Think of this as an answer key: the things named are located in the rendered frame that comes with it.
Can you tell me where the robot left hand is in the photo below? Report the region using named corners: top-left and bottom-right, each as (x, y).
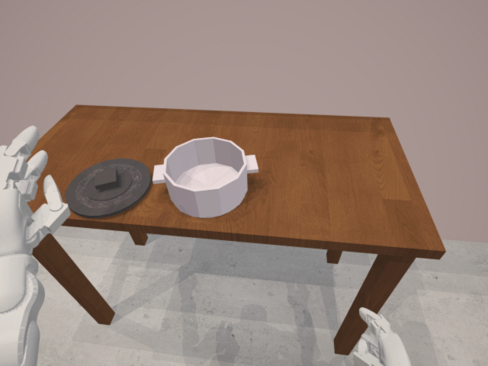
top-left (0, 126), bottom-right (71, 256)

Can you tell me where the robot right hand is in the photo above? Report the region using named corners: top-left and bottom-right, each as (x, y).
top-left (353, 307), bottom-right (412, 366)

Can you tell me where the pot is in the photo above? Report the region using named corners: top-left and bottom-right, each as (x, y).
top-left (152, 137), bottom-right (258, 218)

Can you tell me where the lid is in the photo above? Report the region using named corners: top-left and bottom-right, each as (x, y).
top-left (65, 159), bottom-right (152, 218)

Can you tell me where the left robot forearm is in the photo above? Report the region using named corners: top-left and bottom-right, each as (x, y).
top-left (0, 254), bottom-right (45, 366)

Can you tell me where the knob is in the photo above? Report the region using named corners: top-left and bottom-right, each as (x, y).
top-left (95, 169), bottom-right (118, 190)

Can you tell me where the table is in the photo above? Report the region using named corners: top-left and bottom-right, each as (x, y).
top-left (26, 104), bottom-right (446, 355)

